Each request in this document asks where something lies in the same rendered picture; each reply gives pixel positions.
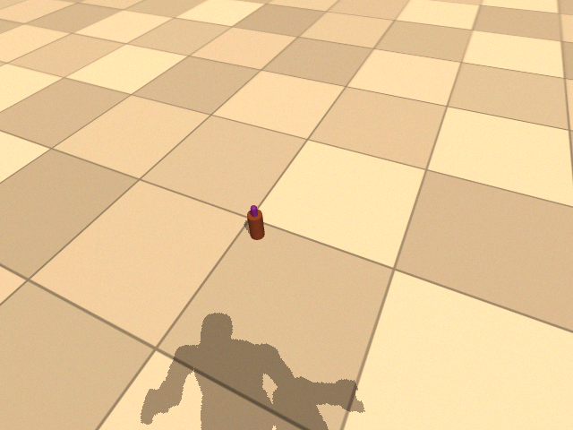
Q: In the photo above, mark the bottle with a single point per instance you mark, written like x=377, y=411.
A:
x=255, y=221

